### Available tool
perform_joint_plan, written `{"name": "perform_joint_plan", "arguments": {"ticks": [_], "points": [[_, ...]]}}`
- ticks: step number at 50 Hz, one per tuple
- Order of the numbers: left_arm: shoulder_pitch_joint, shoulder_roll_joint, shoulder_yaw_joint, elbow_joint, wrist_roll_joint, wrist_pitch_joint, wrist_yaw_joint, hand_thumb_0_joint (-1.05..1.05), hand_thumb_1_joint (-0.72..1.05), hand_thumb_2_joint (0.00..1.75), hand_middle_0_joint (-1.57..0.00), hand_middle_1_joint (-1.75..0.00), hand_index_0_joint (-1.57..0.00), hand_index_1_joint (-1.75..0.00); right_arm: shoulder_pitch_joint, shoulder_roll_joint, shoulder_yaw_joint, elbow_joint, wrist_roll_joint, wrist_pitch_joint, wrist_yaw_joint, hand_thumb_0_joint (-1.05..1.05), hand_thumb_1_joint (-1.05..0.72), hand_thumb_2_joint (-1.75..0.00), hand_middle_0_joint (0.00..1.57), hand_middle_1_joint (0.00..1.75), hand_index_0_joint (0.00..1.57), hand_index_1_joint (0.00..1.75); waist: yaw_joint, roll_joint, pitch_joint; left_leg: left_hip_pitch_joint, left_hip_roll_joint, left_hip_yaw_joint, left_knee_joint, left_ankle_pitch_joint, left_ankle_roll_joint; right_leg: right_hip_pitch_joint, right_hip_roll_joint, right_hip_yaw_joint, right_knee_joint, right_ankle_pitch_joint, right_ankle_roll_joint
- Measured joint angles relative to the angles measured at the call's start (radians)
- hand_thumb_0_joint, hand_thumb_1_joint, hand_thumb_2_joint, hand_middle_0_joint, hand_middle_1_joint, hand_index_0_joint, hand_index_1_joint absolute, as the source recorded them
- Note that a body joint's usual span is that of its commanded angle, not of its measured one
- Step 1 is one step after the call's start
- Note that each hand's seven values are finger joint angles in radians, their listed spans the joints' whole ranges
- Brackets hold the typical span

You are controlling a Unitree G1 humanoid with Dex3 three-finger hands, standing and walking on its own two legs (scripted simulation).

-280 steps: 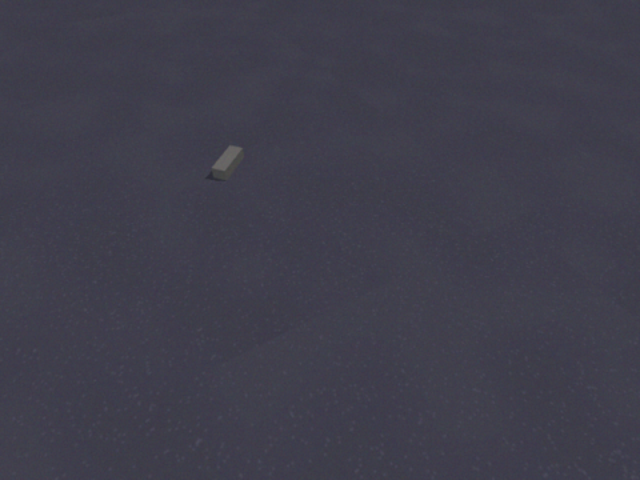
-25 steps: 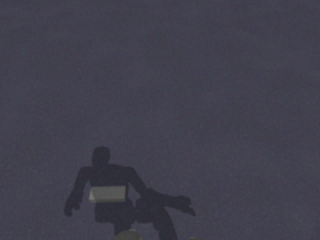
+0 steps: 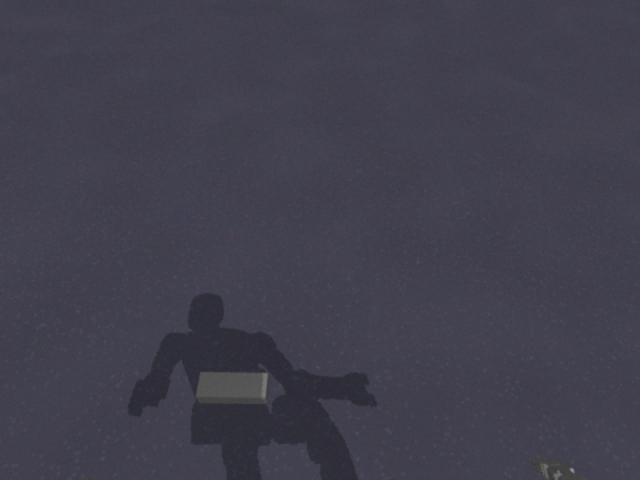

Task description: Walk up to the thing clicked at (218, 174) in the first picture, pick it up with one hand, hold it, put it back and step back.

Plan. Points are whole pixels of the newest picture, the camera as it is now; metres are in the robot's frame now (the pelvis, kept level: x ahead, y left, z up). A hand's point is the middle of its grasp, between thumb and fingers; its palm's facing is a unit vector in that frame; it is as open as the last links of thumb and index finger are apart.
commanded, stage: walk up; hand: left
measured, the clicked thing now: (233, 388) +0.48 +0.24 -0.72
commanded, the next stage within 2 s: stand in 1.08 s
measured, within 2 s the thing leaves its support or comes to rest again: neither
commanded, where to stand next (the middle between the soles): +0.10 +0.02 m, yaw -2 degrees
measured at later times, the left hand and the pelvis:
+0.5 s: hand out of the picture +0.09 +0.25 -0.12, palm faces -0.02 -0.94 -0.34, open 7.3 cm; pelvis +0.00 -0.01 +0.03, yaw +0 degrees
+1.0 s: hand out of the picture +0.10 +0.24 -0.12, palm faces -0.02 -0.94 -0.34, open 7.3 cm; pelvis +0.01 -0.01 +0.04, yaw +0 degrees
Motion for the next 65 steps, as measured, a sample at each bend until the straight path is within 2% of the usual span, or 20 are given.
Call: {"name": "perform_joint_plan", "arguments": {"ticks": [2,4,5,8,16,24,39,65], "points": [[-0.008,0.006,0.003,0.015,-0.005,0.002,-0.004,0.00,0.91,0.90,-0.21,-0.30,-0.21,-0.30,0.005,0.011,0.009,0.018,0.000,-0.001,-0.002,0.00,-0.90,-0.90,0.20,0.30,0.20,0.30,-0.002,-0.007,-0.001,0.007,0.006,0.000,-0.009,0.004,0.000,0.018,0.020,-0.006,-0.027,-0.002,-0.013],[-0.018,0.004,0.006,0.033,-0.008,-0.004,-0.007,0.00,0.91,0.90,-0.21,-0.30,-0.21,-0.30,0.008,0.017,0.017,0.039,0.005,0.002,-0.005,0.00,-0.90,-0.90,0.20,0.30,0.21,0.30,-0.005,-0.003,0.004,0.016,0.015,-0.008,-0.015,0.007,-0.004,0.048,0.035,-0.010,-0.095,0.134,-0.003],[-0.021,0.001,0.006,0.042,-0.008,-0.006,-0.008,0.00,0.91,0.90,-0.21,-0.30,-0.21,-0.30,0.007,0.020,0.021,0.052,0.008,0.006,-0.007,0.00,-0.90,-0.90,0.20,0.30,0.21,0.30,-0.004,0.002,0.006,0.022,0.021,-0.012,-0.021,0.010,-0.007,0.062,0.040,-0.014,-0.118,0.157,0.010],[-0.024,-0.002,-0.001,0.068,-0.007,-0.002,-0.018,0.00,0.91,0.90,-0.21,-0.30,-0.21,-0.30,0.007,0.037,0.033,0.087,0.011,0.011,-0.009,0.00,-0.90,-0.90,0.20,0.30,0.20,0.30,-0.001,-0.007,0.002,0.051,0.021,-0.010,-0.074,0.035,-0.011,0.090,0.039,-0.012,-0.169,0.168,0.024],[-0.045,-0.029,-0.021,0.141,-0.014,0.003,-0.029,0.01,0.91,0.90,-0.21,-0.30,-0.21,-0.30,-0.022,0.057,0.048,0.157,0.015,0.007,-0.006,0.00,-0.90,-0.90,0.21,0.30,0.21,0.30,0.002,-0.009,-0.010,0.124,0.019,-0.011,-0.218,0.107,-0.018,0.160,0.036,-0.015,-0.303,0.232,0.022],[-0.077,-0.056,-0.025,0.186,-0.010,0.005,-0.032,0.01,0.91,0.90,-0.21,-0.30,-0.21,-0.30,-0.071,0.044,0.039,0.192,0.018,0.006,-0.007,0.00,-0.90,-0.90,0.20,0.30,0.21,0.30,0.002,0.001,-0.023,0.180,0.011,-0.011,-0.337,0.170,-0.023,0.206,0.029,-0.016,-0.397,0.280,0.020],[-0.087,-0.060,-0.009,0.209,0.000,0.006,-0.036,0.00,0.91,0.90,-0.21,-0.30,-0.21,-0.30,-0.056,0.041,0.035,0.223,0.010,0.005,-0.005,0.00,-0.90,-0.90,0.20,0.30,0.20,0.30,-0.004,0.002,-0.044,0.219,0.016,-0.009,-0.422,0.208,-0.029,0.241,0.033,-0.016,-0.478,0.316,0.017],[-0.079,-0.068,0.000,0.185,-0.001,0.019,-0.033,0.00,0.91,0.90,-0.21,-0.30,-0.20,-0.30,-0.043,0.060,0.043,0.213,0.006,-0.004,-0.014,0.00,-0.90,-0.90,0.20,0.30,0.20,0.30,-0.011,-0.008,-0.037,0.241,0.013,-0.011,-0.454,0.210,-0.029,0.260,0.030,-0.019,-0.500,0.313,0.017]]}}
